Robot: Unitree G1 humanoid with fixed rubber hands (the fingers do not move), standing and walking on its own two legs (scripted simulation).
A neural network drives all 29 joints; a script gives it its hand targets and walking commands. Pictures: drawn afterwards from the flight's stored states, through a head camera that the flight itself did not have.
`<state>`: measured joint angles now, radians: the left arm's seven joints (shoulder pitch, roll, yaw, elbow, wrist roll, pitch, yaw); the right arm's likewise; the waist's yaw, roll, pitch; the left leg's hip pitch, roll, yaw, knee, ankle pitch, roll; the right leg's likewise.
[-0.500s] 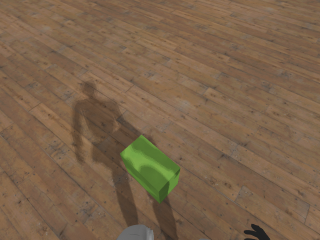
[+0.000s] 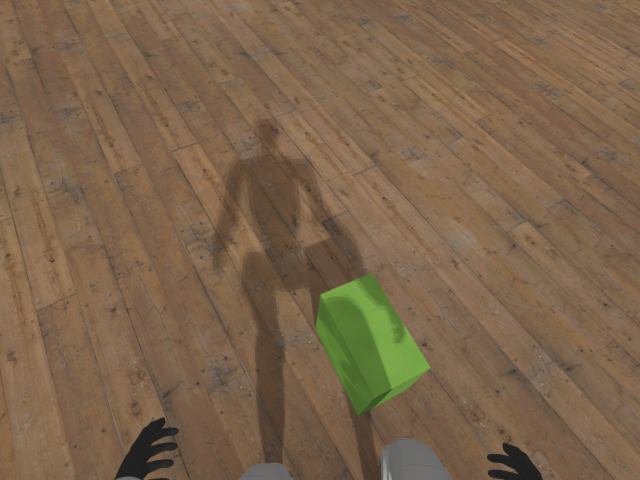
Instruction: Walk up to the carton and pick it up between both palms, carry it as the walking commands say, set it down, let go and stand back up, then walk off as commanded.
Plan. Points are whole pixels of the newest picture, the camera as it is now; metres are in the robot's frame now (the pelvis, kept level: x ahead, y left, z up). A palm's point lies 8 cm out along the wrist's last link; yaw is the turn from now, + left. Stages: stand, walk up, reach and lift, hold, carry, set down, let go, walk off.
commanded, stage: walk off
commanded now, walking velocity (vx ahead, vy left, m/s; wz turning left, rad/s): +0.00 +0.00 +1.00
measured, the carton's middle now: (364, 346) +0.46 -0.14 -0.63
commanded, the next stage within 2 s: stand in 1.86 s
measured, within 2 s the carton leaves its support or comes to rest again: neither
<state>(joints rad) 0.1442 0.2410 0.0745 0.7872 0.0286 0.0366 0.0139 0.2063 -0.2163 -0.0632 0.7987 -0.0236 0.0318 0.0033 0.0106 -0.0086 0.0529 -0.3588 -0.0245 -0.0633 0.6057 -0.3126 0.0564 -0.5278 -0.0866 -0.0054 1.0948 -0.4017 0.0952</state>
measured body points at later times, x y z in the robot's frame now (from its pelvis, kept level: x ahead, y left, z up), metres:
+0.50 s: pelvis +0.03 -0.05 +0.00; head +0.08 -0.04 +0.45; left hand +0.03 +0.25 -0.11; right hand +0.23 -0.22 -0.14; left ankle -0.08 +0.10 -0.66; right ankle +0.05 -0.18 -0.73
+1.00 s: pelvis +0.07 +0.00 -0.01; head +0.11 +0.05 +0.43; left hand -0.06 +0.28 -0.12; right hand +0.33 -0.08 -0.15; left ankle -0.05 +0.09 -0.73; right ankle +0.18 -0.07 -0.74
